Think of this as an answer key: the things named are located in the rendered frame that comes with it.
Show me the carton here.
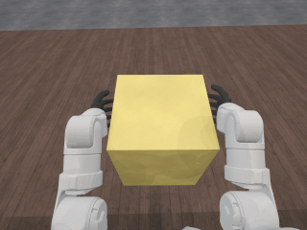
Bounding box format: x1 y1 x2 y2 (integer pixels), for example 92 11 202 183
106 75 220 186

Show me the left robot forearm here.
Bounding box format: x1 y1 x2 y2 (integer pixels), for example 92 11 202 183
51 107 107 230

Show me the left robot upper arm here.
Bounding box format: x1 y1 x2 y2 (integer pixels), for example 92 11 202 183
52 196 107 230

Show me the right robot forearm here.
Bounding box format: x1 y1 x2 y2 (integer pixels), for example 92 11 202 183
216 103 279 224

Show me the robot right hand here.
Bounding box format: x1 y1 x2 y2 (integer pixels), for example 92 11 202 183
207 84 231 124

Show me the right robot upper arm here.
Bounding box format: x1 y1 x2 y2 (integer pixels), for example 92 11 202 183
220 191 299 230

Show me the robot left hand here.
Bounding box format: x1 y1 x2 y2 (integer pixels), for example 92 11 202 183
91 90 114 127

